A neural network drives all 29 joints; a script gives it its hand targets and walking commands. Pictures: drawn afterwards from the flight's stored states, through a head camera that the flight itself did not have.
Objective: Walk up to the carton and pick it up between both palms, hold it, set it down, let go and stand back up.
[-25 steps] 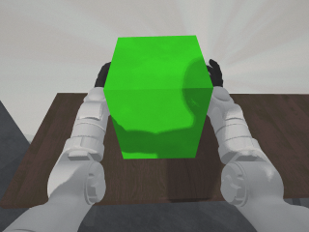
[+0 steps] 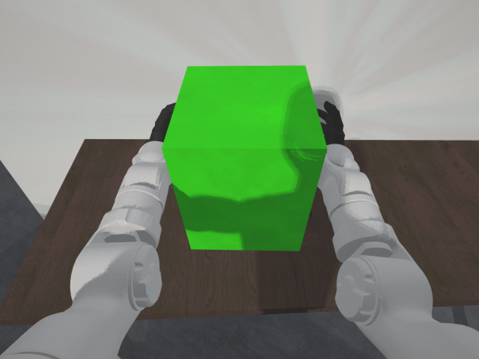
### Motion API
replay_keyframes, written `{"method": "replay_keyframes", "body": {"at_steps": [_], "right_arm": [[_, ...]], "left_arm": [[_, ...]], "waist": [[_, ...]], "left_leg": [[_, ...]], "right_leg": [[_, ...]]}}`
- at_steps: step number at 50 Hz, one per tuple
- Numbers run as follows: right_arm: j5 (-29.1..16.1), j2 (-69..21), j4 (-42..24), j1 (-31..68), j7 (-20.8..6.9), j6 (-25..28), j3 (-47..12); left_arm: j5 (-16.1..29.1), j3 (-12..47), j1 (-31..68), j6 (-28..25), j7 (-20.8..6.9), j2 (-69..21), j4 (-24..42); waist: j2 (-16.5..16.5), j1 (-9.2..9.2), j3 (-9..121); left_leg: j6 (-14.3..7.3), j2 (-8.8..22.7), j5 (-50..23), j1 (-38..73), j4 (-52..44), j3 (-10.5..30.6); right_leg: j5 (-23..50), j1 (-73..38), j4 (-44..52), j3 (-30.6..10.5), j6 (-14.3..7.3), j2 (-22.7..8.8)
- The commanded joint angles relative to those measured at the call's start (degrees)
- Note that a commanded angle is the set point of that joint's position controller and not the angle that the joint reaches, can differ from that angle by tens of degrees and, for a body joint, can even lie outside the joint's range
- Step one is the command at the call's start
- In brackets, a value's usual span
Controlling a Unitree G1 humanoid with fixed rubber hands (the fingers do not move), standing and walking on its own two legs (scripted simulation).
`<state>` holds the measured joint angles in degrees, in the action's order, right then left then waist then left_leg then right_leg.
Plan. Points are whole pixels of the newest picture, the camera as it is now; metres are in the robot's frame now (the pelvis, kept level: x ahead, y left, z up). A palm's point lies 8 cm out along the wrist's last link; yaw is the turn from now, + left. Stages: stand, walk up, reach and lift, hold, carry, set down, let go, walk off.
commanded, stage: set down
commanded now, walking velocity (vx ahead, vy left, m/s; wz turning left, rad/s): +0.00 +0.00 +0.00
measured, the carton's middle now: (245, 161) +0.41 -0.03 +0.13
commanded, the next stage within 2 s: none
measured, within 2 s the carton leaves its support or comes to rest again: neither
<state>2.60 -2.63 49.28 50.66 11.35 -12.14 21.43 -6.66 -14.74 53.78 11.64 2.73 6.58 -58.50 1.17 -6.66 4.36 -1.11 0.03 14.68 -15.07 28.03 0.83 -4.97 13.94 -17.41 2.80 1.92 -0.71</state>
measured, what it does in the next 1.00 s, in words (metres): stands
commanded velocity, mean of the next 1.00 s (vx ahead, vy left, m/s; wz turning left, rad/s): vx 0.00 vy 0.00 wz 0.00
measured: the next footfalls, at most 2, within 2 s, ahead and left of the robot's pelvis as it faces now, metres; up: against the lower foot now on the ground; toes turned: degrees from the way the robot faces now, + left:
none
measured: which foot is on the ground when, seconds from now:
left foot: down 0.00-1.00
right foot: down 0.00-1.00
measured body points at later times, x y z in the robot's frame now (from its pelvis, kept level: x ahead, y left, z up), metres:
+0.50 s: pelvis +0.01 +0.01 +0.00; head +0.00 +0.04 +0.45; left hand +0.46 +0.12 +0.12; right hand +0.41 -0.17 +0.14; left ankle +0.00 +0.09 -0.74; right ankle +0.04 -0.15 -0.74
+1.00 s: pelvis +0.02 +0.01 +0.00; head +0.03 +0.05 +0.45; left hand +0.48 +0.11 +0.10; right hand +0.41 -0.17 +0.11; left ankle +0.00 +0.09 -0.74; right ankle +0.04 -0.15 -0.74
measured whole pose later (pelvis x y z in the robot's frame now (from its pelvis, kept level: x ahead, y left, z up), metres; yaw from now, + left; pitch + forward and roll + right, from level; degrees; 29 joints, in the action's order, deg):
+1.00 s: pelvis +0.02 +0.01 +0.00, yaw +0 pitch +3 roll -3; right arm 12.7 -8.7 49.3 45.2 10.4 -4.9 30.4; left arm -7.2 -14.7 54.4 3.2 -0.4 8.1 -68.8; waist 1.7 -9.0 3.4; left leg -1.1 -0.5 16.4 -15.1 28.0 0.8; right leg -6.6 13.9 -17.4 2.8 2.7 -1.3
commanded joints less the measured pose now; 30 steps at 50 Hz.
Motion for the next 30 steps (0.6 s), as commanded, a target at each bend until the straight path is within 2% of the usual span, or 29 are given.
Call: {"method": "replay_keyframes", "body": {"at_steps": [1,3,6,8,9,10,12,14,16,19,22,23,24,25,26,27,28,29,30], "right_arm": [[1.90,-41.76,-6.76,41.41,-5.37,6.32,-18.01],[2.26,-41.19,-7.82,41.34,-5.21,6.76,-17.80],[3.59,-41.35,-7.65,42.33,-5.45,7.32,-16.69],[4.23,-41.13,-6.74,41.39,-5.61,7.90,-16.16],[4.11,-41.22,-7.26,40.10,-5.58,7.81,-16.71],[4.68,-41.04,-6.08,40.03,-5.72,7.76,-15.92],[5.04,-41.31,-7.95,41.57,-5.62,8.48,-15.70],[5.08,-41.41,-9.03,43.09,-5.60,9.40,-15.95],[6.29,-40.83,-6.80,42.13,-5.86,9.52,-13.70],[7.74,-40.24,-5.91,40.15,-5.54,9.55,-13.03],[8.41,-40.46,-6.92,40.98,-5.68,9.84,-12.59],[8.51,-40.83,-6.20,39.94,-5.47,9.96,-12.39],[8.88,-40.84,-6.52,40.19,-5.65,9.76,-12.22],[9.07,-41.31,-6.27,39.55,-5.49,9.84,-12.22],[9.48,-41.27,-4.85,39.46,-5.54,9.34,-11.15],[9.79,-41.10,-5.04,39.42,-5.64,9.78,-11.22],[9.71,-41.76,-6.74,40.13,-5.53,10.06,-11.80],[9.84,-41.17,-6.96,40.33,-5.51,10.53,-11.24],[10.26,-41.76,-6.80,40.00,-5.52,10.83,-11.12]], "left_arm": [[4.44,15.57,53.93,-7.95,-12.25,-36.30,14.14],[4.41,15.02,53.47,-8.15,-12.60,-36.40,12.54],[2.74,12.60,52.66,-8.53,-13.32,-34.98,9.03],[3.15,13.60,53.63,-9.50,-13.29,-35.55,9.38],[2.95,13.11,52.37,-9.56,-13.47,-35.82,9.58],[2.78,13.08,53.26,-10.03,-13.52,-35.61,10.34],[2.53,12.96,52.54,-10.09,-13.48,-36.45,8.88],[2.65,13.98,53.18,-10.47,-13.41,-37.59,8.50],[1.60,13.26,54.64,-11.04,-13.59,-36.72,8.66],[1.78,12.54,52.46,-11.07,-14.13,-36.13,6.29],[0.13,11.06,51.55,-11.27,-14.42,-35.55,4.86],[0.87,12.05,52.94,-11.73,-14.48,-35.71,6.15],[0.39,11.18,52.14,-11.66,-14.71,-35.01,5.17],[-0.01,10.68,51.58,-11.61,-14.92,-34.94,4.59],[-0.58,10.02,52.03,-11.44,-15.16,-34.03,3.57],[0.27,11.02,52.88,-11.83,-15.06,-34.56,4.34],[0.16,11.11,52.48,-12.18,-15.14,-34.63,4.55],[0.26,11.58,52.35,-12.27,-14.91,-35.89,4.37],[0.20,11.78,52.69,-12.85,-14.89,-35.65,5.00]], "waist": [[-6.28,-9.40,39.09],[-5.12,-9.68,37.96],[-4.01,-8.67,35.31],[-5.39,-9.34,37.02],[-4.79,-9.05,36.37],[-6.07,-8.88,35.94],[-5.38,-9.15,36.49],[-6.50,-9.46,38.30],[-8.11,-9.62,36.52],[-6.01,-10.29,33.96],[-6.10,-9.44,35.08],[-6.92,-10.48,35.12],[-6.78,-9.50,34.04],[-5.73,-9.75,32.82],[-6.63,-9.79,31.47],[-6.18,-10.24,33.70],[-6.62,-9.78,35.29],[-7.30,-10.48,36.02],[-7.27,-10.19,38.03]], "left_leg": [[4.65,-3.42,-14.76,0.26,-8.87,-1.54],[4.49,-3.39,-13.04,-0.41,-9.22,-1.61],[3.80,-3.45,-11.05,-1.34,-9.98,-1.79],[4.23,-3.34,-12.75,-0.36,-9.25,-1.66],[4.34,-3.24,-13.38,-0.15,-9.08,-2.02],[4.55,-3.10,-12.28,0.13,-9.37,-1.98],[4.60,-2.92,-13.08,0.53,-8.96,-1.77],[5.11,-2.88,-15.24,0.92,-8.23,-1.69],[5.19,-2.80,-13.15,0.60,-8.29,-1.89],[5.06,-2.49,-13.47,1.52,-8.47,-1.72],[4.95,-2.85,-12.29,-0.36,-8.82,-2.16],[4.81,-2.56,-12.71,-0.23,-8.86,-1.72],[4.70,-2.62,-11.54,-1.24,-9.01,-2.39],[4.47,-2.57,-11.70,-1.50,-9.23,-2.14],[4.50,-2.70,-10.40,-2.23,-9.53,-2.29],[4.54,-2.37,-11.43,-1.53,-9.36,-2.08],[4.57,-2.35,-12.34,-1.37,-8.60,-2.42],[5.22,-2.40,-13.70,-0.80,-8.26,-2.08],[5.28,-2.44,-14.25,-1.23,-8.00,-2.31]], "right_leg": [[27.85,-32.54,-4.47,-1.51,0.29,1.58],[26.86,-32.41,-4.43,-1.41,0.24,1.36],[25.15,-32.17,-3.90,-1.29,0.43,1.36],[25.72,-31.23,-4.29,-1.15,0.27,1.43],[26.44,-31.63,-4.29,-1.26,0.25,1.42],[23.93,-30.68,-4.32,-1.08,0.33,1.56],[24.46,-29.46,-4.33,-0.94,0.12,1.78],[26.18,-29.22,-4.46,-0.72,-0.07,1.72],[22.73,-27.37,-4.07,-0.36,-0.18,1.57],[23.00,-26.88,-3.58,-0.41,-0.23,1.61],[23.94,-27.96,-3.82,-0.58,-0.01,1.17],[24.36,-27.61,-4.10,-0.39,0.06,1.18],[23.57,-28.29,-4.42,-0.43,0.19,0.99],[24.25,-28.38,-4.43,-0.64,0.30,1.15],[22.83,-27.56,-4.36,-0.67,0.50,0.92],[23.78,-27.69,-4.41,-0.38,0.29,1.18],[24.82,-27.68,-4.87,-0.37,0.34,1.13],[25.04,-27.12,-4.93,-0.23,0.05,1.37],[26.38,-27.76,-5.01,-0.32,-0.07,1.25]]}}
